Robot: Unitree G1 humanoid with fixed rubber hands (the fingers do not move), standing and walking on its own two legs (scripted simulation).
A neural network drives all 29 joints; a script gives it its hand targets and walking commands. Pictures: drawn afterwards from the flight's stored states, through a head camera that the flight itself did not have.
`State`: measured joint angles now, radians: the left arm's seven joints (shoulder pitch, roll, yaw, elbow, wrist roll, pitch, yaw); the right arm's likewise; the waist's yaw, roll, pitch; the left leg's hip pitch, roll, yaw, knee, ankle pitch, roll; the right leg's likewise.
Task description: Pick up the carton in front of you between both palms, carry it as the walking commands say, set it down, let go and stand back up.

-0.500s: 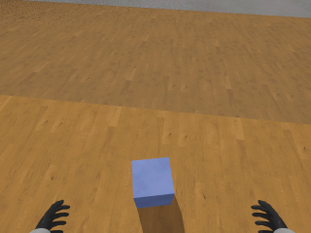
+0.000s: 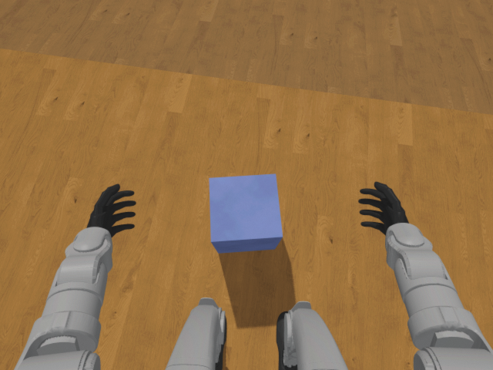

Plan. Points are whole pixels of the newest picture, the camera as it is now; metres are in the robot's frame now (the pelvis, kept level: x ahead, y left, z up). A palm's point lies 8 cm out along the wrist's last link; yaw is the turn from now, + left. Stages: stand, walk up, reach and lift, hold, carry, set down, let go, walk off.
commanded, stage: reach and lift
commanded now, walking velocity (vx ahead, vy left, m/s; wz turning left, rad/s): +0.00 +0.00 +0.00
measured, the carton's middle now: (244, 216) +0.49 +0.04 -0.57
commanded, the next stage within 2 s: none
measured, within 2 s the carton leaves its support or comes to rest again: neither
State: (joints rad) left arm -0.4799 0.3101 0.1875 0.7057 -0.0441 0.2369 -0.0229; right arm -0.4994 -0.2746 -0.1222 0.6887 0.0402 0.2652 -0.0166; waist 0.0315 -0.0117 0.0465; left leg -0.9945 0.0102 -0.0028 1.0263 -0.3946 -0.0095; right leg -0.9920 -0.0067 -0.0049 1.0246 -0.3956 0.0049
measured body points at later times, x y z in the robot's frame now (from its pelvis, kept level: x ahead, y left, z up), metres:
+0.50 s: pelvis -0.04 +0.00 -0.05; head +0.28 +0.01 +0.26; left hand +0.50 +0.23 -0.15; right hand +0.54 -0.16 -0.15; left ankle +0.05 +0.12 -0.66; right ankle +0.05 -0.12 -0.66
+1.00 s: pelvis -0.05 -0.01 -0.23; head +0.31 +0.00 +0.04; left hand +0.48 +0.23 -0.39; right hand +0.52 -0.16 -0.39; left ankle +0.05 +0.12 -0.66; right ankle +0.05 -0.13 -0.66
